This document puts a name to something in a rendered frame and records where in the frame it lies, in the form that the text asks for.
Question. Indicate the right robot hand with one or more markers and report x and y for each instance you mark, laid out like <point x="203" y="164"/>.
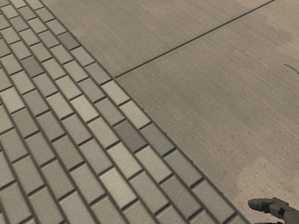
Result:
<point x="276" y="208"/>

